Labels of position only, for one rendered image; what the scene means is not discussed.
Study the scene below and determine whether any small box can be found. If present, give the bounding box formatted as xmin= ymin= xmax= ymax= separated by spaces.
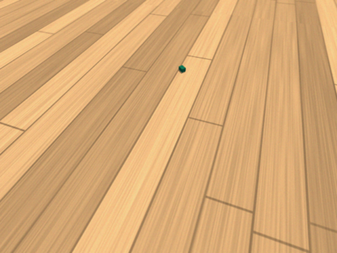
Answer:
xmin=179 ymin=65 xmax=186 ymax=72

